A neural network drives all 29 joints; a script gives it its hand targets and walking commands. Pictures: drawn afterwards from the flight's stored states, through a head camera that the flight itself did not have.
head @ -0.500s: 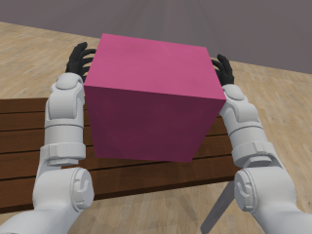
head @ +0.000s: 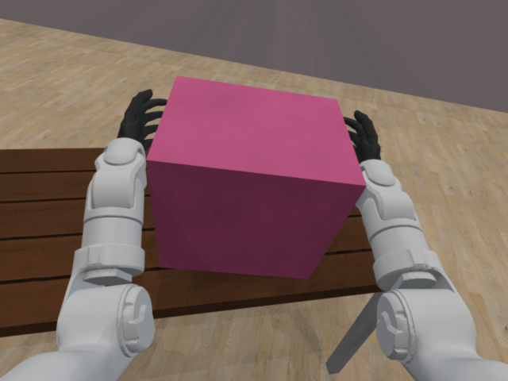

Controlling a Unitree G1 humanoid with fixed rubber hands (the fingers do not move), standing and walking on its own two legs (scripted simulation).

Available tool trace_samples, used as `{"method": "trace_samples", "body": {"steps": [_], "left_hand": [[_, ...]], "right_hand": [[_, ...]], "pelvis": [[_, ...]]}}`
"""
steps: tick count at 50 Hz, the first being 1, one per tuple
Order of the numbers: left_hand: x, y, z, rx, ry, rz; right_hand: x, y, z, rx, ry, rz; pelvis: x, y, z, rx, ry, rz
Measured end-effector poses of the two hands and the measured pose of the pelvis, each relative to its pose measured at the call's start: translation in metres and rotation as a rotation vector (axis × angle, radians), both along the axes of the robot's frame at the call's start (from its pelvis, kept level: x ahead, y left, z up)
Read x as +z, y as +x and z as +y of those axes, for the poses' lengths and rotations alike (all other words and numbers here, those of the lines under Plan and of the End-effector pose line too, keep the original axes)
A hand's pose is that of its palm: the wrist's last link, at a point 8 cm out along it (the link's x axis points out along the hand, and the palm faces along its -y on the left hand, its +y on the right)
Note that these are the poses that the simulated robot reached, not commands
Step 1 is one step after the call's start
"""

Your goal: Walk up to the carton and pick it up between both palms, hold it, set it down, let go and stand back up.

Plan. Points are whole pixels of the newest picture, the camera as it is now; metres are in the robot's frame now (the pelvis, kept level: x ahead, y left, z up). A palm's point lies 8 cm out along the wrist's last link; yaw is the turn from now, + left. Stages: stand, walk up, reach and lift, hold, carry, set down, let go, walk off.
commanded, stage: set down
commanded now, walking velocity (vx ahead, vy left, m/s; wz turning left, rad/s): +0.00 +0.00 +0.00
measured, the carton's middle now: (247, 184) +0.39 +0.00 +0.13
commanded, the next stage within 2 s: none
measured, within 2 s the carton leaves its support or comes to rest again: neither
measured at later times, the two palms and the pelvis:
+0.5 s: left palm (135, 162) +0.39 +0.18 +0.17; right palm (355, 176) +0.38 -0.18 +0.17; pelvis +0.00 +0.00 +0.00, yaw +0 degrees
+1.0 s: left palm (138, 176) +0.40 +0.18 +0.14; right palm (347, 188) +0.39 -0.18 +0.13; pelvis +0.00 +0.00 +0.00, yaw +0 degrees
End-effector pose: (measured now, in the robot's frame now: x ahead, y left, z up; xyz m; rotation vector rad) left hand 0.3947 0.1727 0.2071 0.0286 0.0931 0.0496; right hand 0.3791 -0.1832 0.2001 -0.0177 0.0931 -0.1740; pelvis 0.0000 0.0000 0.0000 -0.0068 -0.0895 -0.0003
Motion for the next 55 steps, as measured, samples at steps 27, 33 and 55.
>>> {"method": "trace_samples", "body": {"steps": [27,33,55], "left_hand": [[-0.039,-0.001,0.003,0.021,0.006,0.062],[-0.048,0.0,0.004,0.026,0.005,0.077],[-0.074,0.006,0.004,0.026,0.012,0.098]], "right_hand": [[-0.037,0.004,0.002,0.018,0.002,0.054],[-0.045,0.006,0.003,0.025,-0.004,0.067],[-0.07,0.012,0.003,0.034,-0.02,0.085]], "pelvis": [[0.001,-0.001,0.0,-0.005,-0.002,0.043],[0.001,-0.001,0.001,-0.008,-0.001,0.057],[0.002,0.006,0.001,-0.009,-0.003,0.09]]}}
